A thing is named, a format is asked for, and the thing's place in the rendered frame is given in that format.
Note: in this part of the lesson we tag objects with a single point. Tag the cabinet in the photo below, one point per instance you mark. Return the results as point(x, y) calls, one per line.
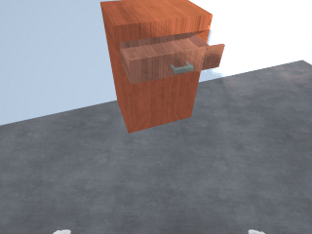
point(157, 102)

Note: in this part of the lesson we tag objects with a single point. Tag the handle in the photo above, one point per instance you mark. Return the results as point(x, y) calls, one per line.
point(188, 67)

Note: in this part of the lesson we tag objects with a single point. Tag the drawer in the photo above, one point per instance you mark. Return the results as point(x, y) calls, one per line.
point(150, 59)

